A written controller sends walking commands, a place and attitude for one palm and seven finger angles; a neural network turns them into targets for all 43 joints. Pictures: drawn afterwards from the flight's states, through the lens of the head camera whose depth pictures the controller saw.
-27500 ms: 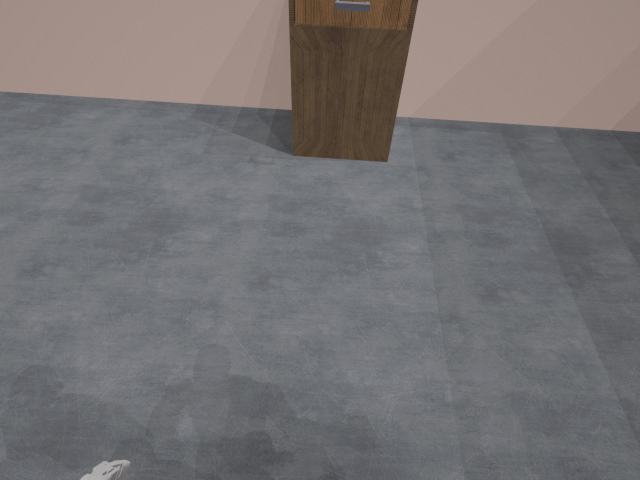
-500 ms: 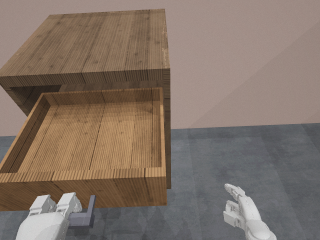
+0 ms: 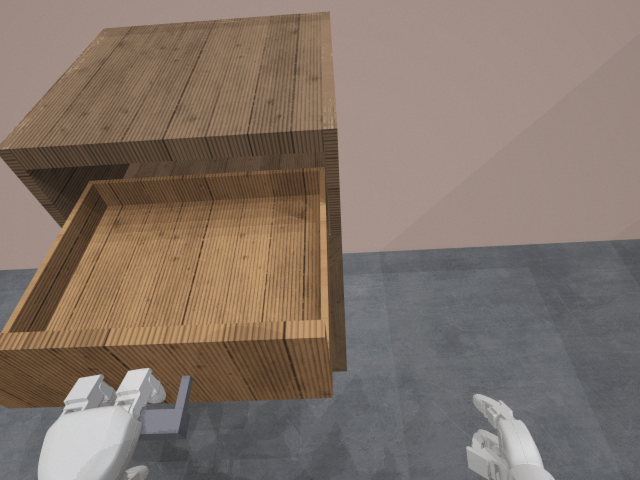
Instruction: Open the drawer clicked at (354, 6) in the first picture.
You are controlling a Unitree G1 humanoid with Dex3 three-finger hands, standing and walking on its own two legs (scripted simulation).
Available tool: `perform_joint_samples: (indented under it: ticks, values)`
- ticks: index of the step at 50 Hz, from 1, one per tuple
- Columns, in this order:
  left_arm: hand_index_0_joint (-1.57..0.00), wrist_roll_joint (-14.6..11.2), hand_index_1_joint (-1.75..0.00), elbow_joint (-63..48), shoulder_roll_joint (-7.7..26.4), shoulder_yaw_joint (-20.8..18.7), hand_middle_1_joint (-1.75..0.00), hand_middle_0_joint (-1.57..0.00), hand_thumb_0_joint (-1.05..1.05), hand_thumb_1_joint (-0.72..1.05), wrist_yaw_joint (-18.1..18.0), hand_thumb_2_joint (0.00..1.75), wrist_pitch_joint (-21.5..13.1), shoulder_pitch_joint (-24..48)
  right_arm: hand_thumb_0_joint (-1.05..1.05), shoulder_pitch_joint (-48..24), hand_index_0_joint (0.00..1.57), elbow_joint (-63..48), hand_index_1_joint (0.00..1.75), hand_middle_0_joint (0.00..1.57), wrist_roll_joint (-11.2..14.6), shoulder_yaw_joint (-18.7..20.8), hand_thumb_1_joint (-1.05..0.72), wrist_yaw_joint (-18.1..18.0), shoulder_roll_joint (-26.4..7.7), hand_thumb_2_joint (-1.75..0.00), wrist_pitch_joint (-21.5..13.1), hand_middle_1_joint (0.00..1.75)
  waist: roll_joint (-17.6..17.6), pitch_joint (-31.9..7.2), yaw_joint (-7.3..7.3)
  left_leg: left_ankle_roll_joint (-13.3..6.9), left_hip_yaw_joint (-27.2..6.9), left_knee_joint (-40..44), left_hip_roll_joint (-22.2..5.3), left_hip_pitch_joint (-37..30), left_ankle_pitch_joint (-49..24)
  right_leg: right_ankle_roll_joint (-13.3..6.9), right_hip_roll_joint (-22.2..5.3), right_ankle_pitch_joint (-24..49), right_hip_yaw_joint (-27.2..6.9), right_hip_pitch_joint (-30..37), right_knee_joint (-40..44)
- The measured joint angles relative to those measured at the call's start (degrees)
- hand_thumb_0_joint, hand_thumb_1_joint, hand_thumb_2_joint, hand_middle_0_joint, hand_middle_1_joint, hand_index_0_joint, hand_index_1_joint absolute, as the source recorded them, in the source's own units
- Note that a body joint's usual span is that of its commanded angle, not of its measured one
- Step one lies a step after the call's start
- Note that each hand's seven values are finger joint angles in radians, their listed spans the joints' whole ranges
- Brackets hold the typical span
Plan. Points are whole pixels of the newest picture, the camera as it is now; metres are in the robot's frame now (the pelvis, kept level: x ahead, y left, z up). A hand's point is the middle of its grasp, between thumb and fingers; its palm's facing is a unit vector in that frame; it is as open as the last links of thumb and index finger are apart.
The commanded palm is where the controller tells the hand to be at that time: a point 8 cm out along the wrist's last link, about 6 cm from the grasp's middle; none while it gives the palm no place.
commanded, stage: open the thumb to release the handle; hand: left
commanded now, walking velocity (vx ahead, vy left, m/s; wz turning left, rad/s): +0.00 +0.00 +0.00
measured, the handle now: (132, 405) +0.19 +0.25 +0.03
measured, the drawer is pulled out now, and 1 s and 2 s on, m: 0.30 0.29 0.29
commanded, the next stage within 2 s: lift the hand off the handle in 0.10 s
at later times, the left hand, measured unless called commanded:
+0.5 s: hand (124, 451) +0.15 +0.25 +0.00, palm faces +0.00 -0.07 -1.00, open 13.5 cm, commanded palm +0.13 +0.25 +0.06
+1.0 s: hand (91, 431) +0.15 +0.26 +0.06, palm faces +0.06 -0.09 -0.99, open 13.3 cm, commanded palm +0.12 +0.25 +0.13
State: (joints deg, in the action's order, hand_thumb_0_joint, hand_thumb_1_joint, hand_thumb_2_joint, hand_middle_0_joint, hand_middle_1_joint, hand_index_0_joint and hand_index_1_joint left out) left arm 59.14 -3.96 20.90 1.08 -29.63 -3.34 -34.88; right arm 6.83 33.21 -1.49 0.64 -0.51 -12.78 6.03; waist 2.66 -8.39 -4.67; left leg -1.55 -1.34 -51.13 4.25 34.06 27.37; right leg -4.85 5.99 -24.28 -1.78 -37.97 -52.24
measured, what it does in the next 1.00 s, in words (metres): stands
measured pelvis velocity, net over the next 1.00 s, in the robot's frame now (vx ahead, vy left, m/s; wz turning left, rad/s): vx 0.00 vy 0.01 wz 0.00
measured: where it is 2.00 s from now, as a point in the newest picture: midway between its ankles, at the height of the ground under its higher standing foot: outside the picture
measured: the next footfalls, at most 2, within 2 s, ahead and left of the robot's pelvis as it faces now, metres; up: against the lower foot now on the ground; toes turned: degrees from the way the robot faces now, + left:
none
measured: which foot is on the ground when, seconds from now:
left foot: down 0.00-1.00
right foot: down 0.00-1.00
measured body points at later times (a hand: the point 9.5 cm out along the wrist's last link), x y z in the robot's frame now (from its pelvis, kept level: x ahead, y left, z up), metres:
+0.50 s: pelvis -0.01 +0.00 +0.00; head +0.03 -0.03 +0.45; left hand +0.14 +0.25 +0.06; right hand +0.22 -0.22 -0.09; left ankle -0.02 +0.11 -0.69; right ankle +0.01 -0.07 -0.69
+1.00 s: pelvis +0.00 +0.01 +0.02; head +0.00 -0.03 +0.47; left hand +0.14 +0.26 +0.12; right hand +0.22 -0.20 -0.07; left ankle -0.02 +0.11 -0.69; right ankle +0.01 -0.07 -0.69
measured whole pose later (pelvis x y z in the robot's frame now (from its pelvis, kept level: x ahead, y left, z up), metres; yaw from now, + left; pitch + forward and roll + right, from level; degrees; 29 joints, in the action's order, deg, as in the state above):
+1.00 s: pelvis +0.00 +0.01 +0.02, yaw +0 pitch +6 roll +0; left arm 54.9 -13.9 23.4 0.8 -22.1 0.2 -35.5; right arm 6.5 32.6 -0.6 0.3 -0.9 -13.9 4.2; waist 4.4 -7.1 -5.5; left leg -2.2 -2.0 -44.1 4.1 25.4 24.2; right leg -4.1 5.8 -20.9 -1.9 -28.6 -44.0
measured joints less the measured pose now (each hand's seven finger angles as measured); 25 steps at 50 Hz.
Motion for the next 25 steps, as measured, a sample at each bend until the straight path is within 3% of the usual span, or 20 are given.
perform_joint_samples:
  ticks: [5,10,25]
  values:
    - [-0.39,-0.02,-1.24,1.19,0.21,0.06,-1.25,-0.36,0.01,-0.23,1.02,0.41,0.11,1.47,0.02,-0.86,0.20,-0.11,0.30,0.20,0.27,-0.45,-0.90,-0.50,0.39,-0.90,-0.70,0.30,0.02,0.49,-0.07,0.30,-0.52,1.05,-0.21,-0.90,-0.76,-0.27,0.11,0.85,0.43,1.12,1.40]
    - [-0.39,0.08,-1.23,1.76,0.11,-0.17,-1.24,-0.34,0.00,-0.39,1.66,0.34,-0.22,2.17,0.02,-1.48,0.20,-0.25,0.30,0.20,0.15,-0.36,-0.90,-0.76,0.13,-0.90,-1.44,0.30,-0.02,0.78,-0.25,0.44,-0.80,1.65,-0.34,-1.34,-1.16,-0.42,0.20,1.31,0.65,1.68,2.21]
    - [-0.39,0.91,-1.22,2.30,-0.37,0.21,-1.22,-0.33,0.00,-0.49,0.51,0.30,-0.32,3.65,0.02,-1.60,0.20,0.58,0.30,0.20,-0.15,0.46,-0.90,-0.83,-0.58,-0.90,-1.99,0.30,-0.16,0.56,-0.65,0.39,-1.10,0.62,-0.08,0.06,-0.97,-0.32,-0.06,1.05,1.04,0.46,1.35]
